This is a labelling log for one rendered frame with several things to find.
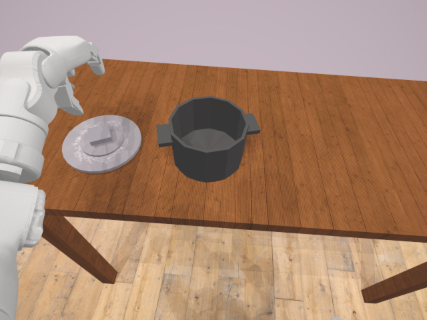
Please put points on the knob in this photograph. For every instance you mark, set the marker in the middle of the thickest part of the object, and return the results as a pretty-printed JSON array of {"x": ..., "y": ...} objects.
[{"x": 99, "y": 134}]

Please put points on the robot left forearm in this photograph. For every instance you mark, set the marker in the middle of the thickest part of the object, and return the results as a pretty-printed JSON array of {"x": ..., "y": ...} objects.
[{"x": 29, "y": 79}]

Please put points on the left robot hand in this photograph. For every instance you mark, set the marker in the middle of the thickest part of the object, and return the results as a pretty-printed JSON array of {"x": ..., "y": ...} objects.
[{"x": 74, "y": 51}]

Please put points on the lid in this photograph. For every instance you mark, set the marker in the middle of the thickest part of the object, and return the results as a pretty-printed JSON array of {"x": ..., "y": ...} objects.
[{"x": 80, "y": 155}]

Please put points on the robot left upper arm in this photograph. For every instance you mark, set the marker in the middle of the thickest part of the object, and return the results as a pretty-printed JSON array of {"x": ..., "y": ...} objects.
[{"x": 21, "y": 225}]

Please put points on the pot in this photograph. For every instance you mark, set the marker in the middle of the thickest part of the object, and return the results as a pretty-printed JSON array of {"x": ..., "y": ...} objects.
[{"x": 208, "y": 136}]

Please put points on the table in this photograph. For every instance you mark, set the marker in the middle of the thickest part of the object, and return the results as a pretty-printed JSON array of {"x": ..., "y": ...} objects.
[{"x": 336, "y": 155}]

